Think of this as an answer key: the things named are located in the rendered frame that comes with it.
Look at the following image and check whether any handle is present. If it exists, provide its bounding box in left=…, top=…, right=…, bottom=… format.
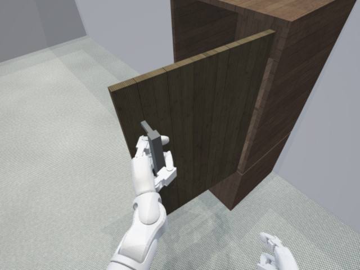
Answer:
left=141, top=120, right=165, bottom=177

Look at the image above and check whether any cupboard door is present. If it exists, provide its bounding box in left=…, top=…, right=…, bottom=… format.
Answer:
left=108, top=29, right=276, bottom=216

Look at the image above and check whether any robot left forearm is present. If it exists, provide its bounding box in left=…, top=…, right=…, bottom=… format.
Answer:
left=106, top=192, right=168, bottom=270

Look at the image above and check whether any left robot hand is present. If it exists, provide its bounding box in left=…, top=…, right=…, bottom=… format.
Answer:
left=131, top=135, right=177, bottom=197

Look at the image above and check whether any right robot hand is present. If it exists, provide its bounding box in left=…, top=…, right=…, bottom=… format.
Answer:
left=257, top=232, right=299, bottom=270

